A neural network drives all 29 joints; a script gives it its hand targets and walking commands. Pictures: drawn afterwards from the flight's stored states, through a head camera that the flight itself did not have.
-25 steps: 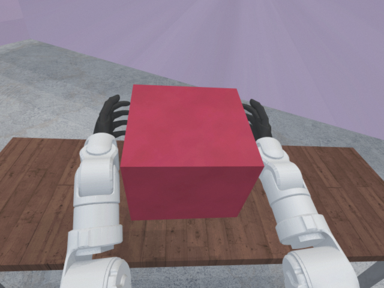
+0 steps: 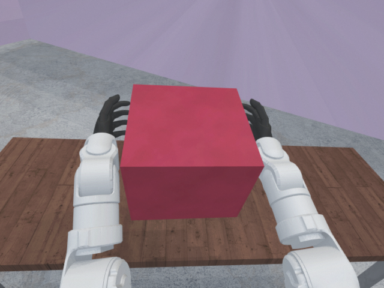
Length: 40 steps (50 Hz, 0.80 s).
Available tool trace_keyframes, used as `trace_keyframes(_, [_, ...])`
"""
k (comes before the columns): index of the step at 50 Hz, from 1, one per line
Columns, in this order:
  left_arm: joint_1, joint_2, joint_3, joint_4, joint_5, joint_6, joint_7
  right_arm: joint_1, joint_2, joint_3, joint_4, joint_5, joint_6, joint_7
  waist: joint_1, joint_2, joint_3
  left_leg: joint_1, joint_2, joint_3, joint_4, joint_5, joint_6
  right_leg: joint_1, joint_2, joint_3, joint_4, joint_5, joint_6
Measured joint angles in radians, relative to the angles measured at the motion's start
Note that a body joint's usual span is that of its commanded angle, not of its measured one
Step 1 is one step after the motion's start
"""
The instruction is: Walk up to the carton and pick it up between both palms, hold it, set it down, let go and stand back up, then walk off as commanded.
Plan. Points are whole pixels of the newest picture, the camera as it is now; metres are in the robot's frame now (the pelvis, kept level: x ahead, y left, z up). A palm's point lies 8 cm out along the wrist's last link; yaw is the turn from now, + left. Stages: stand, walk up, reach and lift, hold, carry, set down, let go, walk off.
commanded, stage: hold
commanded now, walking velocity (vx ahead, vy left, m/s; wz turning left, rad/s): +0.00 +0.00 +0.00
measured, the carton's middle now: (185, 151) +0.35 +0.01 +0.16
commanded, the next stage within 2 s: none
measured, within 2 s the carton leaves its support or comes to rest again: neither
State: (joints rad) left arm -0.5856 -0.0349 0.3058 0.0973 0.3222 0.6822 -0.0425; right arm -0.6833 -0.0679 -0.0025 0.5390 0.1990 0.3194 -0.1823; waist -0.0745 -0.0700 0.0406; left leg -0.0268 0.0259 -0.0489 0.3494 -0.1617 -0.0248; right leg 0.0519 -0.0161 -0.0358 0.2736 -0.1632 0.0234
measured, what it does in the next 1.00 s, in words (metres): stands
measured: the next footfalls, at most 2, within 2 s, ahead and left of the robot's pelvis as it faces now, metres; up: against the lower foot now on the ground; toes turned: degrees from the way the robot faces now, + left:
none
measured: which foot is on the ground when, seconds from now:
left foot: down 0.00-1.00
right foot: down 0.00-1.00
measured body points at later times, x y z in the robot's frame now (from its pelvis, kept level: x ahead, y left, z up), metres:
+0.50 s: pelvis +0.00 +0.00 +0.00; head -0.05 +0.03 +0.45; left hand +0.37 +0.17 +0.19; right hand +0.38 -0.14 +0.19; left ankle +0.03 +0.13 -0.75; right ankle +0.00 -0.13 -0.75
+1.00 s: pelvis +0.00 +0.00 +0.00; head -0.05 +0.04 +0.45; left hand +0.37 +0.17 +0.19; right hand +0.38 -0.14 +0.19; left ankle +0.03 +0.13 -0.75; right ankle +0.00 -0.13 -0.75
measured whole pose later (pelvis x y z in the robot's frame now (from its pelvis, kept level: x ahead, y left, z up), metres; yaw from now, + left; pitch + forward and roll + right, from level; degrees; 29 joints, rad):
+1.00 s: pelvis +0.00 +0.00 +0.00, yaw +0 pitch -9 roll -1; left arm -0.59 -0.03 0.31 0.10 0.32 0.68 -0.04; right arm -0.69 -0.07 0.00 0.54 0.20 0.32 -0.18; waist -0.08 -0.07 0.04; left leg -0.03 0.03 -0.05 0.35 -0.16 -0.02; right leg 0.05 -0.02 -0.04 0.27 -0.16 0.02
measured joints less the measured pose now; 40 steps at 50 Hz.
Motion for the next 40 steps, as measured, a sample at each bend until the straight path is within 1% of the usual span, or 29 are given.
trace_keyframes(40, [-0.001, 0.0, 0.001, 0.002, 0.0, 0.001, -0.001, 0.0, 0.0, 0.0, 0.001, 0.0, -0.001, -0.001, -0.001, 0.0, 0.0, 0.0, -0.001, 0.0, 0.002, -0.001, 0.001, 0.001, -0.001, 0.0, 0.001, -0.001, 0.001])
